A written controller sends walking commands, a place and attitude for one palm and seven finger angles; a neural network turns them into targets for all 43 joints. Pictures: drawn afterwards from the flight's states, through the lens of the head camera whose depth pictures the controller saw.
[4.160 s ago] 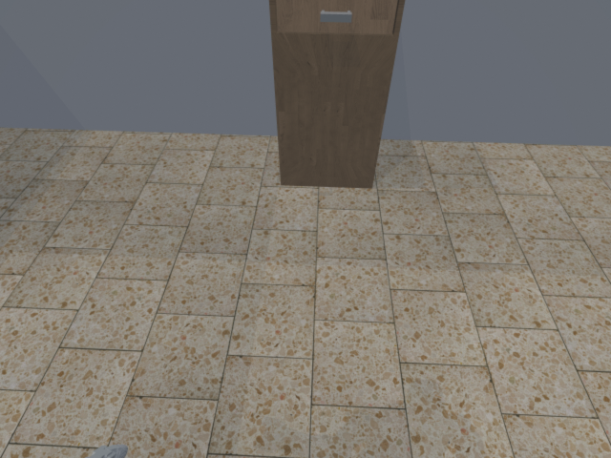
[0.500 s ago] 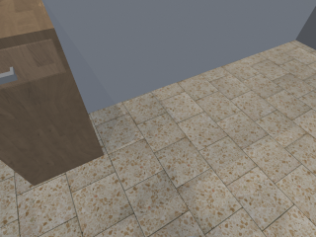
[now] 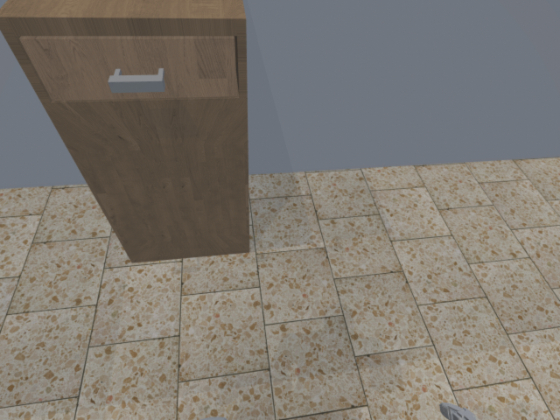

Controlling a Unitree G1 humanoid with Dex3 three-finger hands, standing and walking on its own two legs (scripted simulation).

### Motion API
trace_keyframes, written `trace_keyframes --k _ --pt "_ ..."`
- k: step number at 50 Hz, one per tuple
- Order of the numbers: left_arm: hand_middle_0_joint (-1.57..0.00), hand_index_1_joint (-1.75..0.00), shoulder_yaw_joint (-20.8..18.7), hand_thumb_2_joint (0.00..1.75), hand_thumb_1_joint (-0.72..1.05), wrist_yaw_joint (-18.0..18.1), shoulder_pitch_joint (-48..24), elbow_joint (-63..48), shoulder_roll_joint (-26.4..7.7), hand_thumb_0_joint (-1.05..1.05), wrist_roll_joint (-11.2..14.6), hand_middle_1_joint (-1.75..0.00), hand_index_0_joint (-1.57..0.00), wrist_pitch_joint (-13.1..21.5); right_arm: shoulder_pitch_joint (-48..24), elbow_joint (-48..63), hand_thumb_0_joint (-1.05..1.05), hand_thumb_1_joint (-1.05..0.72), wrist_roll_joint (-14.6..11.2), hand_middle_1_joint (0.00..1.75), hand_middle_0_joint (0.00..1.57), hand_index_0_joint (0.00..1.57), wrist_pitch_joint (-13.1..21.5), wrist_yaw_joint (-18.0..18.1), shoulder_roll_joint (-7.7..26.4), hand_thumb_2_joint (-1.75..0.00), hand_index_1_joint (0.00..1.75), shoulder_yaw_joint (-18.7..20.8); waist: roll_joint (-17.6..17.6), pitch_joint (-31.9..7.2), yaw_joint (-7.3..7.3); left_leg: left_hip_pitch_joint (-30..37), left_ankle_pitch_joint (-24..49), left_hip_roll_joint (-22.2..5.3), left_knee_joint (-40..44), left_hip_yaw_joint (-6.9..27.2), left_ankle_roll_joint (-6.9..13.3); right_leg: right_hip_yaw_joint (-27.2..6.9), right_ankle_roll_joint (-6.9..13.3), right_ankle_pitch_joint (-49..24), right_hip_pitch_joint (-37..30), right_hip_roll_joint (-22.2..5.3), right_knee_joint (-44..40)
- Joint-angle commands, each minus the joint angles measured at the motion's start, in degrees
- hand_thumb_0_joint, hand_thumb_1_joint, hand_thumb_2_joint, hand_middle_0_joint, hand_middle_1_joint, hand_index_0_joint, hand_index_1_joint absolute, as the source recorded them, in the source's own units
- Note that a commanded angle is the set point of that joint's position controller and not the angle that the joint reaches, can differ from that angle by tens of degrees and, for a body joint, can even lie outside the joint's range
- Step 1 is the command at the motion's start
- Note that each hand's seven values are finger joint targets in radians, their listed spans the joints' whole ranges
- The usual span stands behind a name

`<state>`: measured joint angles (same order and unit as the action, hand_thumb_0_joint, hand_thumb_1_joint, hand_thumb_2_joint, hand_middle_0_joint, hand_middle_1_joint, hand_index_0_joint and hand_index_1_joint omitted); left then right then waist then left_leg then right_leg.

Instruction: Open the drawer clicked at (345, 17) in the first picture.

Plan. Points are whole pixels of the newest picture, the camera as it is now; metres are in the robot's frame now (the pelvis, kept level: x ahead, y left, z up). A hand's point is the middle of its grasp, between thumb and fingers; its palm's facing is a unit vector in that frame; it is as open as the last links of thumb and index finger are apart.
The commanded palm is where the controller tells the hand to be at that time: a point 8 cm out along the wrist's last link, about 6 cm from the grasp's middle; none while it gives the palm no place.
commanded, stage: turn to face it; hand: left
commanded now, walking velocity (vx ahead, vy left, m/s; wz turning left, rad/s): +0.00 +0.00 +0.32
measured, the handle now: (138, 78) +0.73 +0.37 +0.06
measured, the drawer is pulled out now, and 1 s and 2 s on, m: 0.00 0.00 0.00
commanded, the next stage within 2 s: take the last steps up to it in 0.32 s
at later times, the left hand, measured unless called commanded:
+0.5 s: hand out of the picture +0.03 +0.17 -0.14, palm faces +0.18 -0.95 -0.27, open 7.3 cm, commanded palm none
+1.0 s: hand out of the picture -0.06 +0.17 -0.16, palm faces +0.27 -0.95 -0.14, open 7.4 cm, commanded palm none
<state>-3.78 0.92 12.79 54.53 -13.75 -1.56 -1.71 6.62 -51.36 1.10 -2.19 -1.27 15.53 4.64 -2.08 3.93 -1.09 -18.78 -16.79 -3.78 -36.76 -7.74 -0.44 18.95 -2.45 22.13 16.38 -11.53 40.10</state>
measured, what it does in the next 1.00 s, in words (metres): steps on the spot: right foot, then left foot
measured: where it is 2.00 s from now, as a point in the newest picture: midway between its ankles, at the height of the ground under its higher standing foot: (262, 396)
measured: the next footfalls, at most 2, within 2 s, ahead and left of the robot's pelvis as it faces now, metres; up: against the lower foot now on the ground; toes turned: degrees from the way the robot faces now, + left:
right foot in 0.42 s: +0.06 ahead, -0.13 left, +0.00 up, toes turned +2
left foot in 0.88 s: +0.05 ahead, +0.14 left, +0.00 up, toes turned +20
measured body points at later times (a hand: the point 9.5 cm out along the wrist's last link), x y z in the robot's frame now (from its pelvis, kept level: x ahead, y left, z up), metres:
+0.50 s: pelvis +0.00 -0.03 +0.01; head +0.02 -0.06 +0.46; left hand +0.02 +0.21 -0.12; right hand +0.08 -0.26 -0.16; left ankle +0.00 +0.10 -0.69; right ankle +0.02 -0.13 -0.72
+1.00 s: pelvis +0.06 +0.03 +0.02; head +0.06 +0.05 +0.47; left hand -0.07 +0.22 -0.15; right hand +0.15 -0.19 -0.13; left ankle +0.01 +0.12 -0.72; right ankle +0.05 -0.10 -0.67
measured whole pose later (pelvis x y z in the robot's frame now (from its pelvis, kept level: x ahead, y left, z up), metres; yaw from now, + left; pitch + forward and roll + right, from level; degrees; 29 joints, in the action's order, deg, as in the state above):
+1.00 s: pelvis +0.06 +0.03 +0.02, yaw +11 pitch -1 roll +0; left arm -2.5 -0.4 24.0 67.2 -9.2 -1.9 -1.0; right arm 15.0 -59.4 1.3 2.9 1.1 8.7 2.6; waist -2.0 0.8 -1.2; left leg -9.1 -17.3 -2.6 -27.2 -8.6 1.0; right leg 5.2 0.1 24.0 20.9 -5.0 54.7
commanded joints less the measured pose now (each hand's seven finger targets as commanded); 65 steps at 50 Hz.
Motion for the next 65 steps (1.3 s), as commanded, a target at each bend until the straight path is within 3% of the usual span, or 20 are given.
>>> trace_keyframes --k 1,6,14,19,20,21,22,24,26,34,38,42,43,44,45,47,51,62,64,65 --pt "-0.20 -0.30 -0.8 0.90 0.90 0.3 -4.5 -7.5 -4.4 0.00 0.1 -0.30 -0.20 -0.2 11.0 0.5 0.00 -0.90 0.3 0.30 0.20 0.20 1.4 1.5 13.4 -0.90 0.30 2.3 18.7 -9.4 5.68 16.1 29.3 -20.4 17.4 26.1 12.7 -15.6 -1.9 14.2 19.0 3.6 25.5" --pt "-0.20 -0.30 -0.8 0.90 0.90 -0.3 1.2 -3.1 -5.2 0.00 0.4 -0.30 -0.20 -0.3 2.3 2.7 0.00 -0.90 -0.1 0.30 0.20 0.20 2.2 2.0 7.6 -0.90 0.30 0.1 10.5 -7.3 1.29 11.8 27.6 -10.8 17.7 13.6 8.8 -16.8 -2.6 0.1 14.2 4.8 24.3" --pt "-0.20 -0.30 0.1 0.90 0.90 0.4 0.1 -3.4 -3.1 0.00 0.8 -0.30 -0.20 -0.3 4.4 0.3 0.00 -0.90 0.2 0.30 0.20 0.20 1.3 1.8 7.2 -0.90 0.30 0.5 9.0 -5.4 2.51 10.9 20.8 -11.5 18.5 17.7 10.6 -16.2 -2.0 3.5 7.9 7.2 7.9" --pt "-0.20 -0.30 0.2 0.90 0.90 1.0 6.5 -1.1 -2.7 0.00 1.0 -0.30 -0.20 1.1 2.5 -0.5 0.00 -0.90 -0.3 0.30 0.20 0.20 0.9 1.5 5.5 -0.90 0.30 0.5 7.0 -6.1 -0.69 2.6 16.6 -7.8 12.7 17.7 7.0 -15.1 -1.0 -9.2 -7.3 8.4 -13.5" --pt "-0.20 -0.30 -0.1 0.90 0.90 1.3 7.3 -1.1 -4.9 0.00 0.5 -0.30 -0.20 1.8 3.3 -0.5 0.00 -0.90 -0.8 0.30 0.20 0.20 1.0 1.3 3.0 -0.90 0.30 0.2 0.7 -6.3 -0.93 -1.9 9.6 -3.5 6.4 14.4 3.7 -20.9 0.3 -11.4 -11.6 3.1 -20.9" --pt "-0.20 -0.30 -0.6 0.90 0.90 1.6 6.7 -1.1 -9.3 0.00 -0.1 -0.30 -0.20 2.3 4.4 0.3 0.00 -0.90 -1.2 0.30 0.20 0.20 1.0 1.0 -1.2 -0.90 0.30 -0.6 -13.4 -5.1 0.00 -8.8 -6.1 4.3 -2.4 6.6 -0.4 -33.7 5.5 -16.1 -12.7 -9.3 -24.7" --pt "-0.20 -0.30 -0.7 0.90 0.90 1.5 7.1 -1.7 -9.7 0.00 0.3 -0.30 -0.20 2.4 3.3 0.5 0.00 -0.90 -0.3 0.30 0.20 0.20 -0.2 1.2 0.8 -0.90 0.30 -0.2 -14.4 -5.0 -1.49 -7.1 -14.7 3.8 -12.3 9.1 -0.7 -36.8 9.8 -12.1 -5.6 -14.2 -28.0" --pt "-0.20 -0.30 -0.5 0.90 0.90 1.3 3.0 -1.8 -6.9 0.00 0.3 -0.30 -0.20 2.6 3.9 -1.8 0.00 -0.90 0.2 0.30 0.20 0.20 -0.7 0.8 1.2 -0.90 0.30 0.3 -9.5 0.3 0.11 -10.2 -8.9 2.1 -23.6 10.2 -0.5 -33.7 9.8 2.1 -1.6 -9.6 -30.9" --pt "-0.20 -0.30 -0.1 0.90 0.90 0.9 2.7 -1.4 -4.7 0.00 0.4 -0.30 -0.20 3.3 6.0 -3.7 0.00 -0.90 0.6 0.30 0.20 0.20 -0.1 0.1 0.5 -0.90 0.30 0.3 -5.9 0.9 0.92 -12.0 -3.1 0.9 -26.0 8.9 -1.1 -27.1 7.6 1.1 -3.8 -5.9 -29.9" --pt "-0.20 -0.30 -0.1 0.90 0.90 0.3 12.3 4.4 -4.3 0.00 -0.3 -0.30 -0.20 4.9 2.8 -4.0 0.00 -0.90 0.5 0.30 0.20 0.20 1.7 -0.3 -1.9 -0.90 0.30 -0.5 -6.5 1.4 -2.62 -12.5 -3.3 -1.4 -11.1 4.4 -1.5 -25.5 9.9 1.8 -11.8 -7.1 -31.6" --pt "-0.20 -0.30 -0.3 0.90 0.90 0.0 12.8 6.6 -5.1 0.00 -0.5 -0.30 -0.20 4.8 2.9 -4.2 0.00 -0.90 0.2 0.30 0.20 0.20 2.5 -0.4 -3.0 -0.90 0.30 -1.1 -8.0 0.5 -2.39 -6.7 -5.6 -0.5 -2.4 2.4 -0.5 -24.3 10.4 1.4 -10.3 -6.8 -30.9" --pt "-0.20 -0.30 -0.1 0.90 0.90 -0.3 10.4 7.9 -3.5 0.00 0.4 -0.30 -0.20 4.1 11.4 -7.7 0.00 -0.90 -0.1 0.30 0.20 0.20 4.0 0.6 -2.4 -0.90 0.30 -1.5 -2.1 -1.0 1.97 14.1 1.9 1.6 13.2 -1.7 -0.2 -17.5 6.8 2.9 0.8 -1.0 -22.4" --pt "-0.20 -0.30 0.4 0.90 0.90 -0.5 10.0 7.5 -1.0 0.00 0.5 -0.30 -0.20 3.8 16.1 -9.2 0.00 -0.90 0.0 0.30 0.20 0.20 4.4 1.2 0.4 -0.90 0.30 -1.0 6.1 -1.8 4.17 21.8 -2.7 -3.5 16.0 4.5 1.1 -15.0 4.9 4.5 7.8 1.6 -14.8" --pt "-0.20 -0.30 1.1 0.90 0.90 -0.8 8.7 5.9 2.3 0.00 0.6 -0.30 -0.20 3.7 21.4 -10.5 0.00 -0.90 0.5 0.30 0.20 0.20 4.5 1.8 5.1 -0.90 0.30 0.1 17.8 -1.2 6.31 25.0 -11.5 -15.0 22.3 20.2 5.6 -9.2 2.6 6.3 17.0 6.8 -1.1" --pt "-0.20 -0.30 1.2 0.90 0.90 -0.8 4.5 3.4 2.2 0.00 0.0 -0.30 -0.20 3.9 25.0 -10.9 0.00 -0.90 0.7 0.30 0.20 0.20 4.2 2.0 7.3 -0.90 0.30 0.6 18.1 0.6 7.77 23.0 -15.8 -20.8 27.7 29.1 9.7 -10.5 2.6 10.8 21.9 8.7 9.9" --pt "-0.20 -0.30 0.6 0.90 0.90 -1.1 1.9 3.7 0.7 0.00 -0.3 -0.30 -0.20 3.5 20.1 -10.3 0.00 -0.90 0.4 0.30 0.20 0.20 4.4 2.5 3.7 -0.90 0.30 -0.4 14.8 4.1 5.71 16.3 -16.1 -19.4 29.1 25.8 10.2 -15.9 3.3 5.2 24.0 4.7 21.1" --pt "-0.20 -0.30 0.7 0.90 0.90 -1.9 5.0 5.9 2.8 0.00 -0.1 -0.30 -0.20 3.1 16.2 -9.3 0.00 -0.90 0.1 0.30 0.20 0.20 6.2 3.0 -0.2 -0.90 0.30 -1.5 7.9 3.6 1.78 13.9 6.9 -13.6 28.1 12.5 9.2 -15.9 1.6 -5.5 19.7 3.5 20.3" --pt "-0.20 -0.30 0.2 0.90 0.90 -2.0 -3.7 1.7 1.7 0.00 0.4 -0.30 -0.20 3.2 18.7 -12.4 0.00 -0.90 0.8 0.30 0.20 0.20 5.6 2.9 0.5 -0.90 0.30 -0.6 8.5 4.5 1.43 12.4 21.7 -13.0 19.9 5.9 7.7 -11.4 3.1 -10.0 6.4 7.3 -3.5" --pt "-0.20 -0.30 -0.7 0.90 0.90 -1.7 7.4 5.2 -1.1 0.00 0.0 -0.30 -0.20 4.2 17.7 -12.6 0.00 -0.90 0.3 0.30 0.20 0.20 5.5 2.7 0.4 -0.90 0.30 -0.8 3.9 -1.2 -3.91 8.8 24.9 -9.0 5.4 2.1 4.9 -10.8 4.0 -13.8 -9.7 9.0 -9.8" --pt "-0.20 -0.30 -1.7 0.90 0.90 -1.2 14.8 7.4 -5.7 0.00 -0.3 -0.30 -0.20 5.1 19.2 -12.3 0.00 -0.90 -0.4 0.30 0.20 0.20 5.7 2.2 -1.4 -0.90 0.30 -1.1 -5.0 -8.1 -6.54 0.3 15.0 -4.4 -10.1 -1.0 2.7 -21.3 6.9 -17.1 -22.3 0.1 -12.2"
